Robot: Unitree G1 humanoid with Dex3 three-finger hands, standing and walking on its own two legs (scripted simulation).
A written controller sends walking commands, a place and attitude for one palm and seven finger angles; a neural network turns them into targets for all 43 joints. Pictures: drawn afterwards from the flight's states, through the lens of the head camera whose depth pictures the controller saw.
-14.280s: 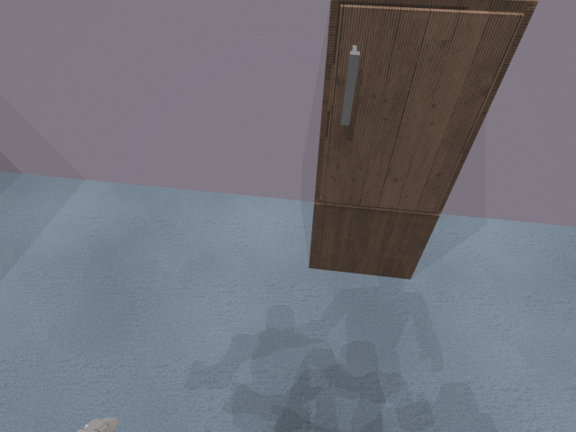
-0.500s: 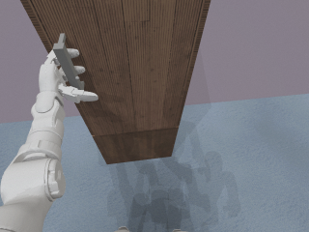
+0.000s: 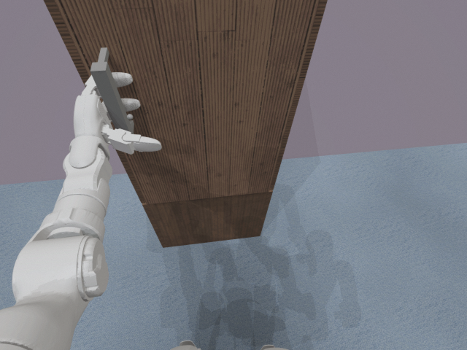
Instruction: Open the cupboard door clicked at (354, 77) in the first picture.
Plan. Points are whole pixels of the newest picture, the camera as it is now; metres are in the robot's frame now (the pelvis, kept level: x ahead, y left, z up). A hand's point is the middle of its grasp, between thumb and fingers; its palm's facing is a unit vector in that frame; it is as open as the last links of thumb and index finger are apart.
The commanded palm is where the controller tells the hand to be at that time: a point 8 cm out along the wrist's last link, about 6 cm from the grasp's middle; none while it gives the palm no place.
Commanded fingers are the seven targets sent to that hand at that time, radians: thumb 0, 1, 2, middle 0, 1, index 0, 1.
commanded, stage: close the thumb around the handle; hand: left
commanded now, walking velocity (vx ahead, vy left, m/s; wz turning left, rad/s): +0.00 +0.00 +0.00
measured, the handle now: (118, 102) +0.53 +0.19 +0.11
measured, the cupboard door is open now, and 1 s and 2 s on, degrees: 0 0 41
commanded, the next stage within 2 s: pull the door open along its arc in 0.76 s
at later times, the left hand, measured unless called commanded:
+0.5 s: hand (131, 117) +0.49 +0.16 +0.12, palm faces +0.10 -1.00 -0.01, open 8.7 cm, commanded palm +0.46 +0.20 +0.11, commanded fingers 0.00 0.79 0.85 -0.39 -1.34 -0.39 -1.34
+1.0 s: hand (131, 117) +0.49 +0.16 +0.11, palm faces +0.09 -1.00 +0.00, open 5.4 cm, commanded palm +0.44 +0.21 +0.11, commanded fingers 0.00 0.90 0.90 -0.40 -1.35 -0.40 -1.35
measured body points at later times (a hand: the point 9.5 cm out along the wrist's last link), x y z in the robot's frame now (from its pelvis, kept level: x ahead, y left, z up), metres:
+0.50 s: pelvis -0.01 +0.00 +0.00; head +0.07 +0.01 +0.44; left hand +0.48 +0.21 +0.12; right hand +0.01 -0.26 -0.12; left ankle +0.02 +0.09 -0.70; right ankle -0.01 -0.09 -0.70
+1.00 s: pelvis +0.01 -0.01 +0.00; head +0.07 -0.01 +0.45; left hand +0.48 +0.21 +0.12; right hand +0.03 -0.27 -0.12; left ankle +0.02 +0.09 -0.70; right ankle -0.01 -0.09 -0.70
